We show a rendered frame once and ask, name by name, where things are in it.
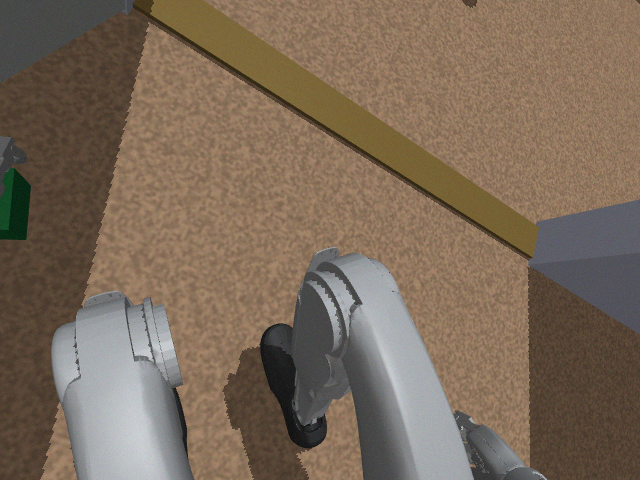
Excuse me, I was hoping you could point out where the left robot foot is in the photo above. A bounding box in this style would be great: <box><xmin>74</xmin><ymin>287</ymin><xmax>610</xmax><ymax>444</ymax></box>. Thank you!
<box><xmin>173</xmin><ymin>388</ymin><xmax>189</xmax><ymax>461</ymax></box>

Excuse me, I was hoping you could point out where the right robot hand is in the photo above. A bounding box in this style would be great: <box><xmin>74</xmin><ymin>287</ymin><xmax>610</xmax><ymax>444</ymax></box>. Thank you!
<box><xmin>453</xmin><ymin>410</ymin><xmax>526</xmax><ymax>480</ymax></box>

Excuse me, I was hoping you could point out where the left robot hand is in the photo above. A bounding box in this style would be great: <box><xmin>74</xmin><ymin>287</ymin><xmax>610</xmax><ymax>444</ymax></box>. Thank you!
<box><xmin>0</xmin><ymin>136</ymin><xmax>27</xmax><ymax>198</ymax></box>

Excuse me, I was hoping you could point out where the cube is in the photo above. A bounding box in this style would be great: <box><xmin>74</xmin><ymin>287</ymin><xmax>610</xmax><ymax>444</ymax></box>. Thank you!
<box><xmin>0</xmin><ymin>168</ymin><xmax>31</xmax><ymax>240</ymax></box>

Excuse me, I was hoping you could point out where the right robot foot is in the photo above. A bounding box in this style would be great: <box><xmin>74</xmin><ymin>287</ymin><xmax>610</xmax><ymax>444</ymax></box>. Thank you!
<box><xmin>260</xmin><ymin>323</ymin><xmax>327</xmax><ymax>448</ymax></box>

